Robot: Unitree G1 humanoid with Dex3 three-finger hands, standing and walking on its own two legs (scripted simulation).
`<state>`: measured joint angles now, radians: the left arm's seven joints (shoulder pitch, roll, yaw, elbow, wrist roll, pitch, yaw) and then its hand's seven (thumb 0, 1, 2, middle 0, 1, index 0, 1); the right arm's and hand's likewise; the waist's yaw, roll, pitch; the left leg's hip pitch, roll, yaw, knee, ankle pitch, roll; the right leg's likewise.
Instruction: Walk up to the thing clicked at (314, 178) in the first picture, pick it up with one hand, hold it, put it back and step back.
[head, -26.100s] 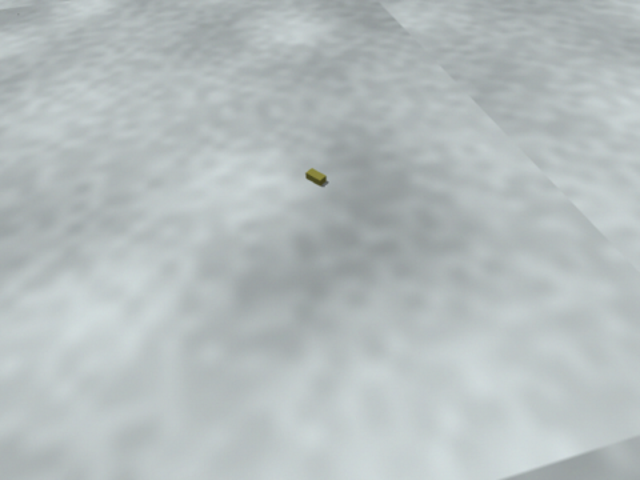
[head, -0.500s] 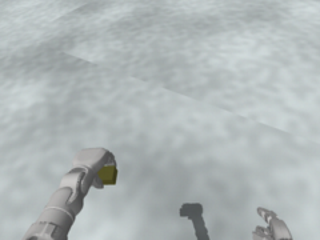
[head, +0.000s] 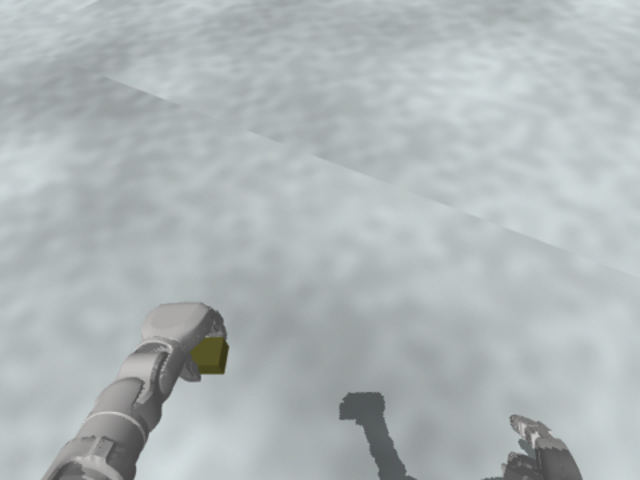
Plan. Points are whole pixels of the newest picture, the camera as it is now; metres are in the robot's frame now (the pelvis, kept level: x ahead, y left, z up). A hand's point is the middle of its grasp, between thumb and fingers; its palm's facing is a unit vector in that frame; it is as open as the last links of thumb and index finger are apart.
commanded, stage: crouch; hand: left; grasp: from above
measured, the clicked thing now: (195, 355) +0.31 +0.22 -0.10
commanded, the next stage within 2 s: lower in 1.72 s
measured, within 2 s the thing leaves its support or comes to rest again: neither
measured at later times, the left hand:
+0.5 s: hand (221, 366) +0.37 +0.24 -0.31, palm faces -0.42 +0.05 -0.91, open 7.2 cm
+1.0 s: hand (235, 385) +0.39 +0.26 -0.50, palm faces -0.44 +0.02 -0.90, open 7.2 cm
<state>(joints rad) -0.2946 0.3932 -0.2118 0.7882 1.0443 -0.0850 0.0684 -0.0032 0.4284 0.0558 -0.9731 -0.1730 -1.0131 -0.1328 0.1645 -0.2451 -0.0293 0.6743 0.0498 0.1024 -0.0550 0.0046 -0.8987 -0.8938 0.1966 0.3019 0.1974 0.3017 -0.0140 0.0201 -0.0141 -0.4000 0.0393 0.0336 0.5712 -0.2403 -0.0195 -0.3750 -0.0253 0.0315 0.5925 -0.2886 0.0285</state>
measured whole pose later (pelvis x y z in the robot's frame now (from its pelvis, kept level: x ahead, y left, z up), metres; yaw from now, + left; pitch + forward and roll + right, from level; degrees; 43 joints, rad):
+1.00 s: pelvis -0.07 +0.01 -0.34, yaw -4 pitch +37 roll -6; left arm -0.86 0.62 0.04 1.30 1.26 -0.17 0.38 -0.01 0.41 0.07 -0.99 -0.16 -1.03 -0.12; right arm 0.12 -0.25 -0.03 0.74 -0.11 -0.06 0.08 0.00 -0.91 -0.89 0.20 0.30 0.20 0.30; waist -0.17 0.01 -0.14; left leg -2.12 0.04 -0.12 2.09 -0.63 -0.02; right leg -2.01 0.02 -0.02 2.06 -0.70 0.06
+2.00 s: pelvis -0.07 +0.01 -0.44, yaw -8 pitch +33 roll -8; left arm -0.96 0.80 0.09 1.52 1.29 -0.26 0.41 -0.01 0.42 0.06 -0.98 -0.17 -1.01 -0.13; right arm 0.11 -0.27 0.09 0.75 -0.17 -0.05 0.13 0.00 -0.91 -0.89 0.20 0.30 0.20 0.30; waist -0.23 -0.04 -0.02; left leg -2.34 0.04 -0.19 2.42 -0.66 -0.04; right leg -2.23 0.06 -0.05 2.36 -0.72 0.07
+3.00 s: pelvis -0.06 +0.01 -0.47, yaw -12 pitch +29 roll -12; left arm -0.96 0.94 0.15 1.66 1.32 -0.28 0.58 -0.01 0.41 0.07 -1.00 -0.16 -1.03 -0.12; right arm 0.03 -0.29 0.21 0.73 -0.28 -0.13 0.18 0.00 -0.91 -0.89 0.20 0.30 0.20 0.30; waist -0.30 -0.12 0.10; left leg -2.38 0.04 -0.28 2.56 -0.71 -0.05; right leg -2.24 0.10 -0.11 2.44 -0.73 0.08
